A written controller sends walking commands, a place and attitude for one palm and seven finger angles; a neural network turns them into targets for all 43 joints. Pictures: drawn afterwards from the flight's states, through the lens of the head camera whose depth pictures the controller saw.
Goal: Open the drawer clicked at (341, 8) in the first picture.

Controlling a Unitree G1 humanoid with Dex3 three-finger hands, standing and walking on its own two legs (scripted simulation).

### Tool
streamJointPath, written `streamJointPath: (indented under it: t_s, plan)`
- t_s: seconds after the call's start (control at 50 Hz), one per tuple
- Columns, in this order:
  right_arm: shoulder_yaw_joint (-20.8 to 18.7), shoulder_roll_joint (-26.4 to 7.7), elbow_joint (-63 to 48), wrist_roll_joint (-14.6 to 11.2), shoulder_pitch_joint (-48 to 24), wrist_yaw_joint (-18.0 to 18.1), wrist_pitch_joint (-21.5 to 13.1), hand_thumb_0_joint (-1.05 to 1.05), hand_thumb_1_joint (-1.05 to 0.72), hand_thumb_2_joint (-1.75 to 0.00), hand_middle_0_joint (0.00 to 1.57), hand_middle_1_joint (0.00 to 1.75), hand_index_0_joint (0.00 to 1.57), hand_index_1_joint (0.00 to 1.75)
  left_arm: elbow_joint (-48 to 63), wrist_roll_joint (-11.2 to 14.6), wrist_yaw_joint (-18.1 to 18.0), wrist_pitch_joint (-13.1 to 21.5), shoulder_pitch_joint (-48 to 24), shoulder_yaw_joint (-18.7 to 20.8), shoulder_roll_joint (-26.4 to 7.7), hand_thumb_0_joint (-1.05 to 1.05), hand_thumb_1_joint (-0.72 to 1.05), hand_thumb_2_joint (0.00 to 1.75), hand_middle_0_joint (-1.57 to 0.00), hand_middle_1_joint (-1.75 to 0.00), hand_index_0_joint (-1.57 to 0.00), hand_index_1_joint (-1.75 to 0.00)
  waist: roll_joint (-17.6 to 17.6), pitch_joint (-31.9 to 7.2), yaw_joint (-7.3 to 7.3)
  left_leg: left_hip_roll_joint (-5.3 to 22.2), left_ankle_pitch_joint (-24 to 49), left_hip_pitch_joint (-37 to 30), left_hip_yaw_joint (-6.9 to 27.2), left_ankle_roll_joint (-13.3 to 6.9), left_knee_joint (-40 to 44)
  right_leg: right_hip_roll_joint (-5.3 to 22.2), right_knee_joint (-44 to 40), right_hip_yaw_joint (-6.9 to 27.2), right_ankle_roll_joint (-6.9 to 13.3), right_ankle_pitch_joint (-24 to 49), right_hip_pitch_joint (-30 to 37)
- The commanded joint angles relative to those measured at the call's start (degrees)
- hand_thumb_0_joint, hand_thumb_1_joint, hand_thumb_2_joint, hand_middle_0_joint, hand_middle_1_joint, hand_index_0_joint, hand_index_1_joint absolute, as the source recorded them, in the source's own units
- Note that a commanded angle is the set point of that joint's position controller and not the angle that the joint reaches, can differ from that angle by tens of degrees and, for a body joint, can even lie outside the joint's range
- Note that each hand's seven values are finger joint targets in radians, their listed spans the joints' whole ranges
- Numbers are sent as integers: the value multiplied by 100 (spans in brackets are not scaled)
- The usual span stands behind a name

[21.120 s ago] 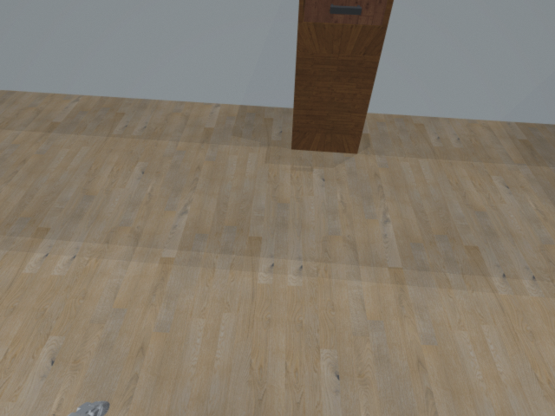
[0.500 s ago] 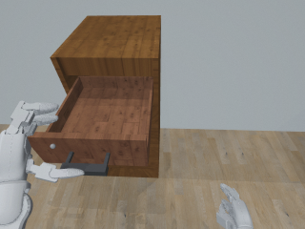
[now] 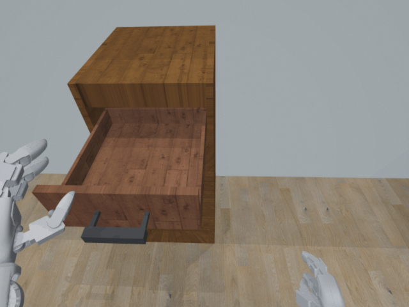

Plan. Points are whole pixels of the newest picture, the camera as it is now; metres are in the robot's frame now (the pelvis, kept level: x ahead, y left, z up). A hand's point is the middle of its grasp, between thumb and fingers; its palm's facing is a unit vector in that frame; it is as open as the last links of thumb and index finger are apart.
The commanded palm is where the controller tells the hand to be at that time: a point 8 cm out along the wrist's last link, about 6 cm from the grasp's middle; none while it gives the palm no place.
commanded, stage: draw the hand back to the body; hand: left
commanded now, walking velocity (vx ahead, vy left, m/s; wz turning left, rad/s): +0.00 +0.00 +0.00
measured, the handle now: (118, 225) +0.27 +0.23 +0.00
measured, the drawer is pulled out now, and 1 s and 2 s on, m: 0.30 0.30 0.30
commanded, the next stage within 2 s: step back with the hand held close in 0.28 s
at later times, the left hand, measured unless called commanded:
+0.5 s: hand (44, 219) +0.18 +0.25 +0.18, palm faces +0.43 -0.80 -0.42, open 7.4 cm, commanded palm +0.11 +0.28 +0.19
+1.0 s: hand (21, 263) +0.12 +0.24 +0.18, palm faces +0.44 -0.79 -0.43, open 7.4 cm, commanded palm +0.05 +0.29 +0.19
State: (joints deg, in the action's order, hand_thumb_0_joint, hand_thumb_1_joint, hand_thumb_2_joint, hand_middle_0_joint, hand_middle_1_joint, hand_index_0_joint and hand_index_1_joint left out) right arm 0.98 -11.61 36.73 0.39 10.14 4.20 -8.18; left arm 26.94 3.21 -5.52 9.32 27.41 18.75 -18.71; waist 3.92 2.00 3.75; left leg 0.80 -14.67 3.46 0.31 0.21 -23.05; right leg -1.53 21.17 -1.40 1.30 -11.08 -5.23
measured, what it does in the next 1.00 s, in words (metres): shifts its weight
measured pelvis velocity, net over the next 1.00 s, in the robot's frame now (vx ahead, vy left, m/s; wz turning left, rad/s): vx -0.07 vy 0.01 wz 0.02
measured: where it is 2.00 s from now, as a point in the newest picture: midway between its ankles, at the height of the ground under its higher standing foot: outside the picture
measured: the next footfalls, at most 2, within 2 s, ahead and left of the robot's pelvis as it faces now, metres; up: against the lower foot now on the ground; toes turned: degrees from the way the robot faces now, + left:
right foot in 1.34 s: -0.10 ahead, -0.09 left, +0.00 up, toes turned +2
left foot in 1.60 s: -0.19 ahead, +0.12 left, +0.00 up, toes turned +3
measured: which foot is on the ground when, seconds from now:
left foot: down 0.00-1.00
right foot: down 0.00-1.00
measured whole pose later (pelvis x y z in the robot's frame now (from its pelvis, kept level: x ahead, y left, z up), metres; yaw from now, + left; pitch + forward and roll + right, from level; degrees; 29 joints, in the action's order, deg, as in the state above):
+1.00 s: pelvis -0.07 +0.01 -0.02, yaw +1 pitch +2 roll -1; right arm 0.2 -10.4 33.3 1.3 11.7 4.2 -6.0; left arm 36.9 1.6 -10.0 12.0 33.9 22.6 -19.9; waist 1.0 -0.3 -0.3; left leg -0.6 -14.6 24.1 1.4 -0.1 -36.6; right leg -2.6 33.7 -0.8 2.2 -16.0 -19.3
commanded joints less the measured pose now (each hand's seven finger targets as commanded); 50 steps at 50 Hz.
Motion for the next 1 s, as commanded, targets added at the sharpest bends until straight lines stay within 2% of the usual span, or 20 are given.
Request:
streamJointPath:
  t_s: [0.0, 0.04, 0.06, 0.12, 0.26, 0.36, 0.38, 0.4, 0.44, 0.48, 0.52, 0.62, 0.72, 0.78, 0.84, 0.9, 0.92, 0.94, 0.96, 0.98]
  plan:
    - [-163, -544, -955, 16, -768, 45, -332, 0, -90, -90, 20, 30, 20, 30, 1159, 39, -83, 279, -573, 546, -883, 0, 80, 86, -21, -37, -21, -37, -96, -281, -7, -22, 1132, 240, -96, -46, 344, 84, -392, -62, -50, 621, 116]
    - [-165, -563, -971, 25, -767, 51, -350, 0, -90, -90, 20, 30, 20, 30, 1268, 25, -102, 280, -657, 555, -939, 0, 87, 88, -20, -32, -20, -32, -49, -389, -5, -37, 1070, 195, -94, -56, 349, 88, -403, -47, -54, 558, 146]
    - [-165, -578, -942, 32, -778, 62, -369, 0, -90, -90, 20, 30, 20, 30, 1327, 12, -114, 261, -691, 593, -991, 0, 90, 90, -20, -30, -20, -30, 233, -385, 1, -46, 1084, 160, -108, -36, 337, 80, -445, -21, -37, 585, 125]
    - [-142, -545, -950, 37, -767, 54, -348, 0, -90, -90, 20, 30, 20, 30, 1160, 29, -118, 211, -565, 539, -898, 0, 90, 90, -20, -30, -20, -30, -178, -358, 14, -23, 1062, 229, -54, -46, 374, 74, -395, -72, -48, 538, 177]
    - [-148, -567, -943, 35, -809, 51, -384, 0, -90, -90, 20, 30, 20, 30, 1311, -1, -143, 204, -629, 599, -990, 0, 90, 90, -20, -30, -20, -30, 189, -356, 39, -48, 1032, 237, -46, -5, 373, 67, -442, -33, -17, 504, 185]
    - [-165, -565, -940, 35, -826, 62, -374, 0, -90, -90, 20, 30, 20, 30, 1165, 23, -133, 193, -629, 622, -990, 0, 90, 90, -20, -30, -20, -30, -112, -224, 36, -37, 903, 271, -39, -33, 395, 68, -517, -32, -37, 344, 104]
    - [-213, -825, -1179, -10, -776, 41, -185, 0, -90, -90, 20, 30, 20, 30, 1358, -26, -129, 338, -761, 1150, -1439, 0, 90, 90, -20, -30, -20, -30, -383, 349, -230, 1, 411, 836, 133, -137, 167, 338, -860, 508, -71, 238, -813]
    - [-232, -722, -1120, 6, -743, 12, -85, 0, -90, -90, 20, 30, 20, 30, 1119, -58, -88, 380, -413, 942, -1159, 0, 90, 90, -20, -30, -20, -30, -708, 182, -230, -31, 226, 799, 175, -163, -6, 500, -989, 585, -45, -51, -901]
    - [-240, -689, -1184, -15, -657, -33, 8, 0, -90, -90, 20, 30, 20, 30, 1219, -93, -89, 461, 2, 749, -968, 0, 90, 90, -20, -30, -20, -30, -532, -198, -271, -64, 284, 749, 99, -172, -311, 700, -993, 699, 36, -181, -975]
    - [-295, -721, -1220, -13, -596, -11, 32, 0, -90, -90, 20, 30, 20, 30, 1522, -96, -148, 566, 196, 889, -1118, 0, 90, 90, -20, -30, -20, -30, -282, -641, -278, -57, 684, 791, 105, -145, -356, 754, -685, 646, 85, 496, -689]
    - [-347, -752, -1301, -45, -529, -17, 102, 0, -90, -90, 20, 30, 20, 30, 1633, -65, -188, 566, 492, 917, -1100, 0, 90, 90, -20, -30, -20, -30, -298, -1009, -287, 23, 1218, 822, 159, -127, -262, 662, -312, 452, 33, 1080, -385]
    - [-445, -785, -1499, -39, -478, 52, 246, 0, -90, -90, 20, 30, 20, 30, 1892, -45, -273, 530, 833, 1111, -1229, 0, 90, 90, -20, -30, -20, -30, -107, -1226, -296, 269, 2381, 1136, 310, -84, -192, 428, 436, 159, -78, 1919, -72]
    - [-495, -813, -1599, 41, -360, 86, 225, 0, -90, -90, 20, 30, 20, 30, 2214, -108, -378, 550, 965, 1178, -1219, 0, 90, 90, -20, -30, -20, -30, 134, -1247, -318, 531, 2066, 1740, 538, -129, -41, 290, 1108, 107, -80, 1381, -37]
    - [-494, -810, -1543, 157, -293, 119, 93, 0, -90, -90, 20, 30, 20, 30, 2361, -187, -464, 555, 950, 1160, -1139, 0, 90, 90, -20, -30, -20, -30, 562, -1121, -339, 853, 1828, 2286, 767, -255, 290, 109, 1824, -8, -121, 292, -91]
    - [-503, -763, -1386, 259, -132, 135, -109, 0, -90, -90, 20, 30, 20, 30, 2281, -215, -549, 620, 808, 1130, -1035, 0, 90, 90, -20, -30, -20, -30, 730, -861, -373, 1191, 1386, 2652, 1071, -573, 402, 23, 2183, 46, -137, -1018, -288]
    - [-436, -757, -1197, 218, -190, 120, -185, 0, -90, -90, 20, 30, 20, 30, 2206, -165, -600, 604, 668, 985, -1029, 0, 90, 90, -20, -30, -20, -30, 298, -853, -475, 976, 1628, 2017, 991, -418, -319, 306, 995, 390, 6, -232, -644]
    - [-423, -760, -1177, 179, -207, 101, -140, 0, -90, -90, 20, 30, 20, 30, 2188, -169, -601, 605, 569, 1018, -1114, 0, 90, 90, -20, -30, -20, -30, -56, -958, -529, 681, 1402, 1871, 769, -224, -788, 679, 549, 873, 191, 1083, -734]
    - [-433, -714, -1240, 18, -246, 38, -125, 0, -90, -90, 20, 30, 20, 30, 2097, -107, -552, 601, 478, 1066, -1203, 0, 90, 90, -20, -30, -20, -30, -622, -1229, -518, 186, 852, 1738, 281, -19, -1457, 1322, 183, 1630, 470, 1906, -814]
    - [-482, -678, -1215, -41, -235, 16, -89, 0, -90, -90, 20, 30, 20, 30, 2095, -80, -526, 585, 374, 1107, -1277, 0, 90, 90, -20, -30, -20, -30, -1352, -1245, -524, -257, -520, 1686, 100, 123, -2434, 1933, -213, 2226, 842, 2158, -1143]
    - [-463, -618, -1186, -80, -321, 6, -38, 0, -90, -90, 20, 30, 20, 30, 1829, -90, -491, 568, 447, 1065, -1223, 0, 90, 90, -20, -30, -20, -30, -1438, -1046, -401, -229, -1214, 1933, 260, 71, -3235, 2203, -313, 2126, 1015, 1812, -1315]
